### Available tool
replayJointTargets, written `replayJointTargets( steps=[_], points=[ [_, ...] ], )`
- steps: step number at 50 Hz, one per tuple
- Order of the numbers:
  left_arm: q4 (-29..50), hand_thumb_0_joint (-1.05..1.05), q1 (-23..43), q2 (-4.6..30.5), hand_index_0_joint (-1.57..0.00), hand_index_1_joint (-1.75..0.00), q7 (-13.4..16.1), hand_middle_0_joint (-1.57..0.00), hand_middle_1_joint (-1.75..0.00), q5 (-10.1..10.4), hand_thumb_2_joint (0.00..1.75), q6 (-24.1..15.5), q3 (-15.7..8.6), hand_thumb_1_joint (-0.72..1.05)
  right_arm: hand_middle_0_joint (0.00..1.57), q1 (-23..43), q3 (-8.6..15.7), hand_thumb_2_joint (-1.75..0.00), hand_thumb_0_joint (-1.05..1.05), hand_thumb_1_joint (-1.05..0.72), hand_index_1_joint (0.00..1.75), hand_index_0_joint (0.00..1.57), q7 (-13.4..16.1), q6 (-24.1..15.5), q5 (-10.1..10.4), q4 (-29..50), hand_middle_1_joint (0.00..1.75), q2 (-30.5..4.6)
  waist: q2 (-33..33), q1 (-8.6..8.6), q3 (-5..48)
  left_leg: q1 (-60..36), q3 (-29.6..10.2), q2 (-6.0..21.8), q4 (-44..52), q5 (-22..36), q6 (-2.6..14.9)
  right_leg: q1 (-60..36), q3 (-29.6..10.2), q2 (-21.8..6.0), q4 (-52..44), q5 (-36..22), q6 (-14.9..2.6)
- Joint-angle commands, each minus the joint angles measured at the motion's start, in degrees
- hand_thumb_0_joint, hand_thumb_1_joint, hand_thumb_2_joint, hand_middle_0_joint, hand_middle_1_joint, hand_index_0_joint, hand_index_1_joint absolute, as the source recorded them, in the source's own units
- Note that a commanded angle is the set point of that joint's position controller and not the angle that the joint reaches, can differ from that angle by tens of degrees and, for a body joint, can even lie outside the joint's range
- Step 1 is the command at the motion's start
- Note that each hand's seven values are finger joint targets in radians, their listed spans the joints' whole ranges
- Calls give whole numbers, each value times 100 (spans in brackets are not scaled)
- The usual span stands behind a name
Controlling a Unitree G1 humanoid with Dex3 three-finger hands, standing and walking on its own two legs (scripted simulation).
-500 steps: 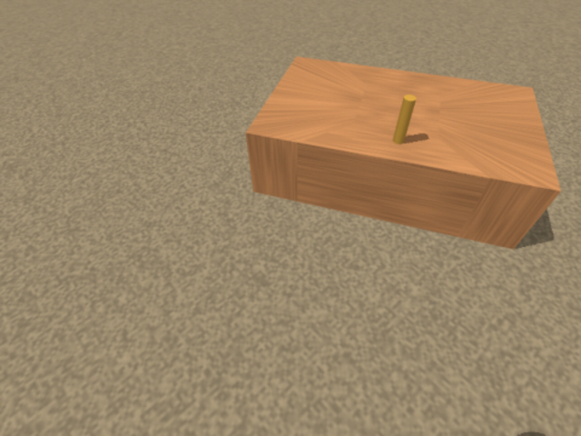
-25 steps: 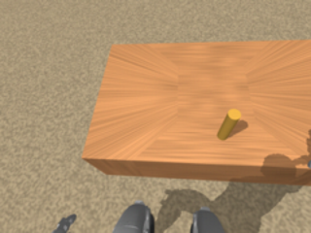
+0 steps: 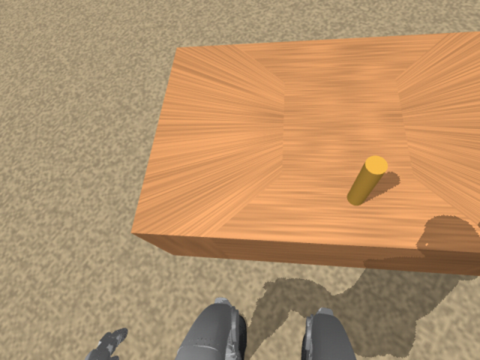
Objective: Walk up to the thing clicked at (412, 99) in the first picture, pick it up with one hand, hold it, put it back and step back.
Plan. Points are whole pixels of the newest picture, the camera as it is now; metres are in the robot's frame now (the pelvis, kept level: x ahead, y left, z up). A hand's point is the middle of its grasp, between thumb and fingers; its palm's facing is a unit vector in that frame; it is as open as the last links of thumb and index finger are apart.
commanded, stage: go down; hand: right
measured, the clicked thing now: (364, 183) +0.50 -0.21 -0.24
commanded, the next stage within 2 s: approach in 0.20 s
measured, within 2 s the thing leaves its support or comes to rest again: neither
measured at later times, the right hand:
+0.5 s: hand out of the picture +0.41 -0.39 +0.01, palm faces +0.21 +0.98 -0.06, open 17.6 cm
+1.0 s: hand (414, 194) +0.47 -0.31 -0.23, palm faces +0.14 +0.99 -0.01, open 17.7 cm
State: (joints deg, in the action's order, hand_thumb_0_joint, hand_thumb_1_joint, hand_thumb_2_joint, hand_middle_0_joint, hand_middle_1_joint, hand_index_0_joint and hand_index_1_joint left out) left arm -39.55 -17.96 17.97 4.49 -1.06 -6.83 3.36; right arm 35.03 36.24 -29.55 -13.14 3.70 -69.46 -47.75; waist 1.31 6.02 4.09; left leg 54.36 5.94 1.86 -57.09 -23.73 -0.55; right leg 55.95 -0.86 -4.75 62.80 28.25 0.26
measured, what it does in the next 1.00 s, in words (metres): lowers itself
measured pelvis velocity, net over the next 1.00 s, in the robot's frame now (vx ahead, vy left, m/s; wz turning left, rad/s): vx -0.07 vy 0.00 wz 0.08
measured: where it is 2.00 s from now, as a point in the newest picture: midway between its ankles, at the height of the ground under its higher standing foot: outside the picture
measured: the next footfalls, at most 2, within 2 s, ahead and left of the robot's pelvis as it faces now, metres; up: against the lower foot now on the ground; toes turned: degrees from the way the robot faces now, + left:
none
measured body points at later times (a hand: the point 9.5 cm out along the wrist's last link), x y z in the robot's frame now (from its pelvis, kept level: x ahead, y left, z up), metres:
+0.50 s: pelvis -0.01 -0.01 -0.02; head +0.15 -0.06 +0.40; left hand +0.06 +0.28 -0.11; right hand +0.39 -0.44 +0.01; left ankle +0.03 +0.14 -0.66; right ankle +0.01 -0.12 -0.66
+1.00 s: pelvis -0.07 +0.00 -0.25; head +0.17 -0.05 +0.13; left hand -0.01 +0.27 -0.35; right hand +0.46 -0.37 -0.22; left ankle +0.03 +0.14 -0.66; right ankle +0.01 -0.12 -0.66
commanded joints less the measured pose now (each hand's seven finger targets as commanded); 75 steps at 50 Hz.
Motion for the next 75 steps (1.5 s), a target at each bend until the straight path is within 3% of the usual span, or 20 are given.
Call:
replayJointTargets(
  steps=[1, 4, 5, 9, 11, 12, 16, 23, 24, 31, 36, 38, 41, 44, 47, 51, 55, 60, 70, 75],
  points=[
    [292, 0, -899, 1265, -21, -30, 76, -20, -31, 2, 88, -74, -453, 92, 4, 1233, 309, -6, 0, 57, 6, 5, 23, -318, 191, 1154, 6, -2248, -1267, -244, 2685, -1102, -298, -215, 541, 1660, 233, -2264, -260, 222, -721, -2801, -147],
    [279, 0, -894, 1252, -21, -30, 34, -20, -31, 5, 89, -40, -462, 92, 5, 1275, 359, -6, 0, 57, 6, 5, 30, -347, 187, 1214, 6, -2308, -1315, -221, 2663, -1138, -295, -206, 521, 1735, 243, -2183, -273, 231, -721, -2896, -139],
    [275, 0, -894, 1249, -21, -30, 25, -20, -31, 19, 88, -33, -478, 92, 4, 1100, 210, -6, 0, 57, 6, 5, 2, -333, 207, 993, 6, -2019, -1125, -178, 2632, -1071, -267, -233, 520, 1749, 234, -2231, -291, 215, -712, -2949, -118],
    [260, 0, -895, 1304, -21, -29, -7, -20, -30, 13, 88, -5, -517, 92, 4, 1290, 201, -7, 0, 56, 6, 5, 12, -422, 193, 1128, 6, -2083, -1282, -157, 2688, -851, -258, -227, 496, 1645, 253, -2464, -368, 159, -707, -3154, -77],
    [242, 0, -952, 1283, -21, -29, -27, -20, -30, 0, 89, 14, -496, 92, 4, 1580, 404, -7, 0, 57, 6, 5, 62, -492, 185, 1391, 6, -2371, -1446, -175, 2788, -983, -286, -205, 482, 1765, 256, -2464, -305, 184, -647, -3254, -89],
    [242, 0, -909, 1258, -21, -29, -29, -20, -30, -3, 88, 8, -486, 92, 4, 1341, 235, -7, 0, 57, 6, 5, 27, -467, 189, 1069, 6, -2112, -1231, -142, 2709, -1014, -258, -217, 467, 1812, 244, -2366, -300, 191, -640, -3247, -87],
    [243, 0, -885, 1278, -21, -30, -74, -20, -30, -15, 88, 29, -463, 91, 3, 1651, 337, -6, 0, 61, 6, 4, 41, -558, 186, 1019, 6, -2302, -1329, -93, 2418, -752, -268, -195, 465, 1510, 256, -2081, -320, 176, -650, -2752, -109],
    [353, 0, -614, 1216, -21, -29, -205, -20, -30, -88, 88, -71, -378, 91, 3, 2066, 122, -7, 0, 61, 6, 4, -154, -1150, 418, 347, 6, -1668, -1030, 112, 1988, 590, -280, -205, -345, 699, 239, -889, -497, 86, -37, -1601, -120],
    [457, 0, -514, 1114, -21, -29, -239, -20, -30, -100, 88, -107, -265, 91, 4, 1783, 15, -7, 0, 60, 6, 5, -247, -1256, 494, -111, 6, -1345, -898, 129, 1973, 818, -277, -210, -553, 582, 222, -581, -511, 73, 177, -1415, -130],
    [630, 0, -460, 1266, -20, -29, -245, -19, -30, -204, 88, -202, -124, 91, 5, 2537, 546, -4, 0, 61, 5, 5, -526, -2162, 862, 583, 5, -1854, -1398, 171, 3291, 2147, -308, -195, -2150, 499, 221, 455, -538, 111, 1833, -1627, -110],
    [478, 0, -426, 1356, -20, -28, -255, -19, -29, -301, 87, -150, -94, 92, 5, 3103, 867, -4, 0, 61, 5, 5, -513, -2268, 687, 528, 5, -2377, -1839, 213, 3679, 2823, -336, -127, -3054, 491, 229, 1233, -534, 123, 2705, -1524, -54],
    [460, 0, -465, 1442, -20, -28, -289, -19, -30, -355, 87, -100, -119, 92, 5, 3364, 1066, -4, 0, 60, 5, 5, -419, -2227, 486, 835, 5, -2840, -2171, 155, 4287, 2931, -323, -122, -3372, 488, 237, 1154, -532, 127, 2978, -1607, -30],
    [432, 0, -520, 1429, -20, -29, -369, -19, -29, -412, 88, -5, -172, 92, 5, 3828, 1075, -4, 0, 61, 5, 5, -230, -2040, 290, 1134, 5, -2919, -2241, 278, 4816, 2844, -325, -125, -3759, 664, 220, 1571, -427, 136, 3461, -1586, -77],
    [356, 0, -506, 1330, -20, -29, -466, -19, -30, -416, 88, 67, -127, 92, 5, 3792, 880, -3, 0, 60, 5, 5, -26, -1862, 160, 841, 5, -2465, -2072, 457, 4361, 3448, -229, -130, -4127, 406, 214, 2234, -464, 130, 3751, -1215, -77],
    [415, 0, -430, 1410, -20, -30, -532, -20, -30, -437, 89, 156, -88, 91, 5, 4401, 864, -3, 0, 61, 5, 5, 200, -1837, -60, 1289, 5, -2798, -2252, 528, 4402, 3961, -163, -115, -4441, 104, 219, 2401, -530, 137, 3984, -814, -80],
    [498, 0, -428, 1407, -21, -30, -590, -21, -30, -445, 89, 246, 14, 89, 6, 4366, 639, -3, 0, 59, 4, 6, 353, -1746, -136, 900, 4, -2475, -1879, 753, 4136, 3994, -76, -111, -4821, -121, 170, 3531, -463, 189, 4471, -103, -138],
    [566, 0, -462, 1569, -21, -30, -608, -21, -30, -451, 90, 367, -4, 89, 5, 4934, 368, -4, 0, 58, 5, 5, 621, -1572, -283, 1206, 5, -2309, -2338, 725, 4179, 4602, -18, -92, -5101, -585, 187, 3500, -610, 191, 4440, 654, -88],
    [592, 0, -611, 1590, -21, -30, -592, -20, -30, -425, 89, 496, -86, 90, 6, 5354, 206, -3, 0, 58, 4, 5, 1050, -1294, -430, 1940, 4, -2228, -2641, 645, 4544, 4605, -11, -82, -5295, -603, 214, 3534, -572, 215, 4451, 743, -65],
    [633, 0, -765, 1376, -21, -30, -528, -20, -30, -336, 90, 680, -151, 90, 5, 4697, -139, -3, 0, 57, 4, 5, 1615, -918, -389, 1628, 4, -1170, -1784, 818, 3780, 4502, 14, -92, -5164, -466, 206, 4328, -392, 270, 4623, 523, -181],
    [638, 0, -786, 1347, -21, -30, -541, -20, -30, -328, 89, 731, -181, 90, 5, 4621, -138, -3, 0, 57, 4, 5, 1697, -984, -350, 1668, 4, -1109, -1605, 776, 3853, 4294, -45, -70, -5133, -286, 198, 4397, -305, 280, 4712, 303, -210]
  ],
)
